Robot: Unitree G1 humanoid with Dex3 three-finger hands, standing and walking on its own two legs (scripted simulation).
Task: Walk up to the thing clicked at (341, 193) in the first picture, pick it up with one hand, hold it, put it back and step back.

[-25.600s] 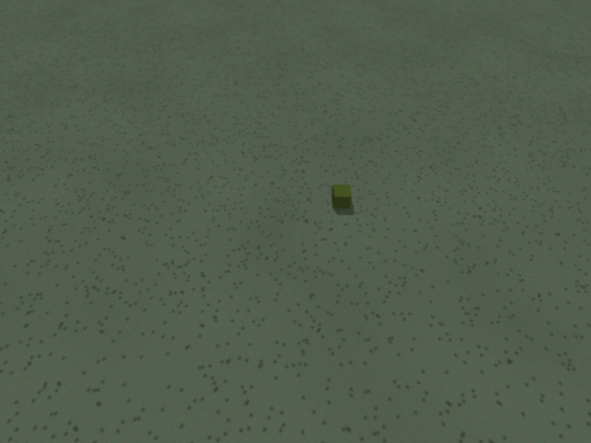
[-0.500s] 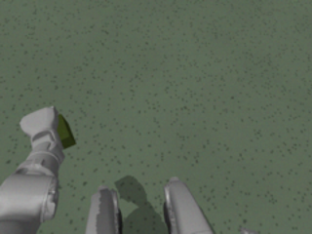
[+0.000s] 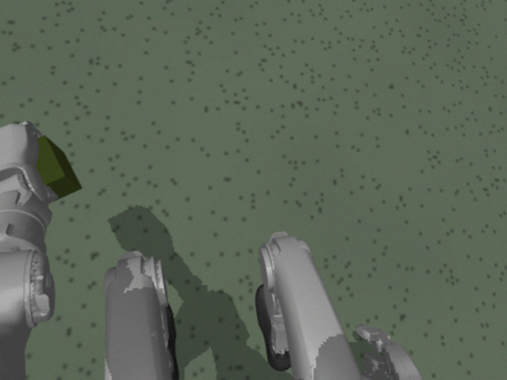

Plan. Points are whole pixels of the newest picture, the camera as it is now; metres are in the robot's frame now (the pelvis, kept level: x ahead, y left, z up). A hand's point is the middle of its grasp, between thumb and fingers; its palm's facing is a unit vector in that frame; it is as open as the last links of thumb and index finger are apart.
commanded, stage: crouch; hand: left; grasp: from above
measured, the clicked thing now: (41, 173) +0.47 +0.30 -0.19
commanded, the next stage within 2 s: lower in 0.72 s
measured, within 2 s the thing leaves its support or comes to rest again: rests again in 1.96 s
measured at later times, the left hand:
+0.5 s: hand (46, 178) +0.47 +0.30 -0.22, palm faces -0.38 -0.19 -0.91, open 10.4 cm
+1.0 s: hand (50, 183) +0.47 +0.32 -0.27, palm faces -0.40 -0.19 -0.90, open 10.4 cm
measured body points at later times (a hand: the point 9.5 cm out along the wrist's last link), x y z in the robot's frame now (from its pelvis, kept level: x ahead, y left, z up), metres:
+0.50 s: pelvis -0.01 +0.00 -0.08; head +0.23 +0.04 +0.30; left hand +0.48 +0.31 -0.17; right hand +0.01 -0.27 -0.19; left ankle +0.07 +0.14 -0.40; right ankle +0.07 -0.14 -0.40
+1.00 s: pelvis -0.01 +0.00 -0.11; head +0.25 +0.05 +0.26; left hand +0.49 +0.32 -0.22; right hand +0.02 -0.27 -0.21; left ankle +0.07 +0.14 -0.40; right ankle +0.07 -0.14 -0.40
